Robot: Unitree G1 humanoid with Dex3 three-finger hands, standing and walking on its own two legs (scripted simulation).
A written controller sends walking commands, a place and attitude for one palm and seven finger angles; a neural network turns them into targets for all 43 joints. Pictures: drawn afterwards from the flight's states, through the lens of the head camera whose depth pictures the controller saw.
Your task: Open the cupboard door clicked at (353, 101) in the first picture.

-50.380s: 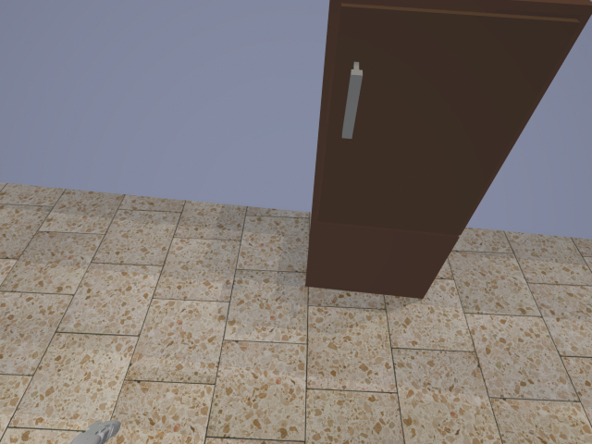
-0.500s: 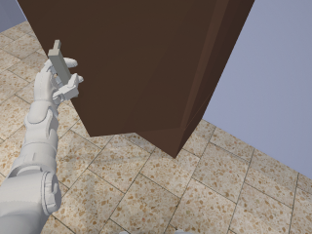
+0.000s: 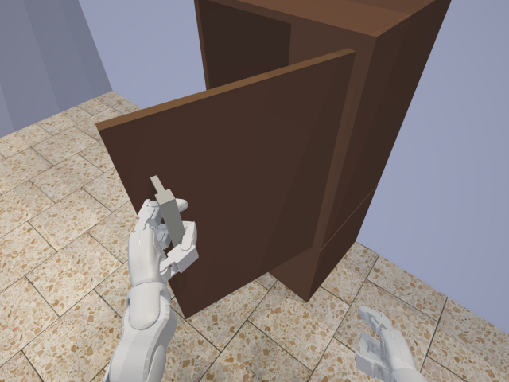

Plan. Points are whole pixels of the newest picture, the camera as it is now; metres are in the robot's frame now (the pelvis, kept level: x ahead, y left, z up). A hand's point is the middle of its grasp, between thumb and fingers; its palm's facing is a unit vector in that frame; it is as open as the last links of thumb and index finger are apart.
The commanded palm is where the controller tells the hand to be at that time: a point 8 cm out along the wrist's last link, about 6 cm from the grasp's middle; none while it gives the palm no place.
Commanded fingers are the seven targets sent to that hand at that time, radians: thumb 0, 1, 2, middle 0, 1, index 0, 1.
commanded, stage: pull the door open along its arc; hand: left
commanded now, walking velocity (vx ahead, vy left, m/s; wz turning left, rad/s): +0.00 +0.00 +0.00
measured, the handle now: (170, 219) +0.34 +0.15 +0.09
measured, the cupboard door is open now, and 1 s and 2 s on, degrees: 73 79 79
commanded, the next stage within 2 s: open thumb and fingers to let go in 0.18 s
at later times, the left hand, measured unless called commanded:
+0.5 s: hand (214, 261) +0.27 +0.07 +0.09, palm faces +0.42 -0.91 -0.02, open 6.9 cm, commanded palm +0.22 +0.12 +0.09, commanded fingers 0.00 0.06 0.54 -0.34 -1.26 -0.34 -1.26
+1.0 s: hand (205, 260) +0.27 +0.09 +0.10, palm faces +0.38 -0.93 +0.01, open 14.6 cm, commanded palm +0.22 +0.13 +0.09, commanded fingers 0.00 -0.50 0.30 -0.17 -0.45 -0.17 -0.45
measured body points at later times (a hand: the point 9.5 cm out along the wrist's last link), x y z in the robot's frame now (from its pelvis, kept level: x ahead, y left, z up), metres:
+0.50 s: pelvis +0.00 -0.04 +0.00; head +0.00 -0.08 +0.45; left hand +0.24 +0.12 +0.10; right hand +0.17 -0.25 -0.11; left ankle -0.01 +0.11 -0.72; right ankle -0.01 -0.09 -0.72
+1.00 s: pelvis -0.01 -0.01 +0.00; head -0.02 -0.03 +0.45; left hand +0.24 +0.13 +0.10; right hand +0.19 -0.21 -0.09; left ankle -0.01 +0.11 -0.72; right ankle -0.01 -0.09 -0.72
